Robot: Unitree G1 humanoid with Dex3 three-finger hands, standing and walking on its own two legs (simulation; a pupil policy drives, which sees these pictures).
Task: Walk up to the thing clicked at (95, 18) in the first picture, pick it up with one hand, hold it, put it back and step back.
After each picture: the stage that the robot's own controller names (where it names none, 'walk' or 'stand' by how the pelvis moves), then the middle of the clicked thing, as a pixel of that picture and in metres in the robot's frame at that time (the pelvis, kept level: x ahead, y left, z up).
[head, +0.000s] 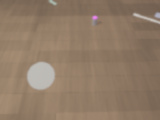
stand; (94, 20) +1.95 -0.23 -0.72
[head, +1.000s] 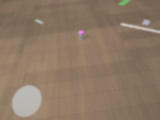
walk; (81, 35) +1.83 +0.10 -0.69
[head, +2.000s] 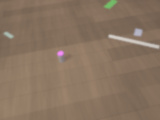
walk; (61, 57) +1.24 +0.29 -0.71
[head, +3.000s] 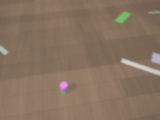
walk; (64, 88) +0.79 +0.19 -0.71
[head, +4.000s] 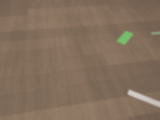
walk; out of the picture +0.44 +0.12 -0.69
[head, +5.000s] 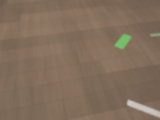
stand; out of the picture +0.30 +0.16 -0.71
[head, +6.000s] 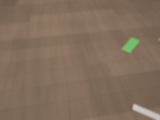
stand; out of the picture +0.31 +0.14 -0.72
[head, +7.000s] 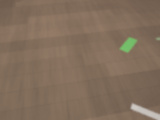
stand; out of the picture +0.31 +0.15 -0.73
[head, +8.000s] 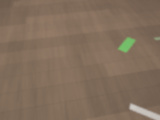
stand; out of the picture +0.30 +0.16 -0.73
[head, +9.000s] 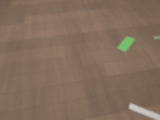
stand; out of the picture +0.29 +0.16 -0.73
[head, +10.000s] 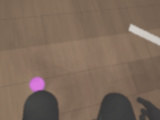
go down; (37, 86) +0.37 +0.18 -0.38
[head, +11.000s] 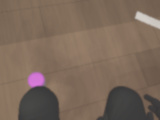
go down; (37, 82) +0.37 +0.19 -0.31
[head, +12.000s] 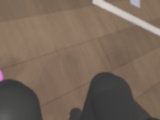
close in; out of the picture +0.36 +0.22 -0.22
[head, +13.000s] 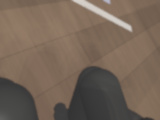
close; out of the picture +0.36 +0.23 -0.22
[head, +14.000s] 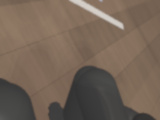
close; out of the picture +0.36 +0.24 -0.22
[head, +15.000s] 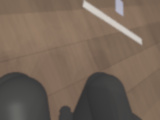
lift; out of the picture +0.31 +0.24 -0.20
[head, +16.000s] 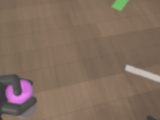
lift; (22, 100) +0.31 +0.19 +0.00
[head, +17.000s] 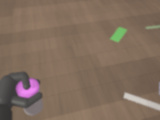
hold; (30, 97) +0.33 +0.18 +0.01
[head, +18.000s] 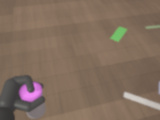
hold; (33, 101) +0.32 +0.17 +0.00
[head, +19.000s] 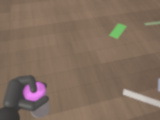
crouch; (37, 100) +0.32 +0.16 -0.01
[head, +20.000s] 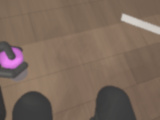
lower; (14, 65) +0.42 +0.20 -0.10
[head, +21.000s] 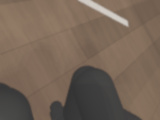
lower; out of the picture +0.40 +0.26 -0.22
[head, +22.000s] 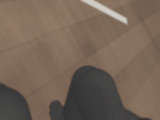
lower; out of the picture +0.39 +0.27 -0.22
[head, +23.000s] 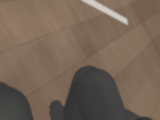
lower; out of the picture +0.39 +0.27 -0.22
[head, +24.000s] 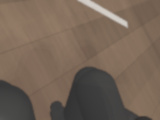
lower; out of the picture +0.38 +0.26 -0.22
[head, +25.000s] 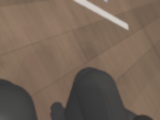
open; out of the picture +0.37 +0.24 -0.22
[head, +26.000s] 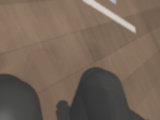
stand; out of the picture +0.36 +0.23 -0.23
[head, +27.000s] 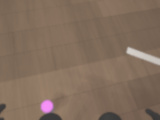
walk; (48, 107) +0.35 +0.17 -0.51
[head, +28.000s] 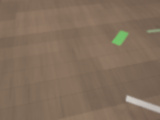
stand; out of the picture +0.31 +0.16 -0.66
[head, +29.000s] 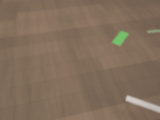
stand; out of the picture +0.31 +0.16 -0.67
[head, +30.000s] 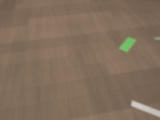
stand; out of the picture +0.34 +0.15 -0.72
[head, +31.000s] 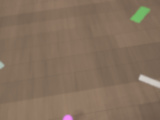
walk; out of the picture +0.39 +0.16 -0.70
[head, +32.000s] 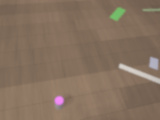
walk; (59, 103) +0.55 +0.10 -0.71
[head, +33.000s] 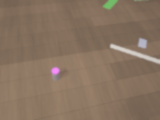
walk; (55, 74) +0.85 +0.19 -0.70
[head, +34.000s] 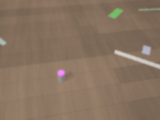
stand; (61, 76) +0.93 +0.17 -0.71
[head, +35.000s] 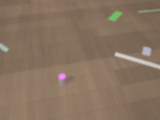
stand; (62, 80) +0.94 +0.19 -0.73
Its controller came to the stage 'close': yes
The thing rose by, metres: 0.72
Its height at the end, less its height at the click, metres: +0.00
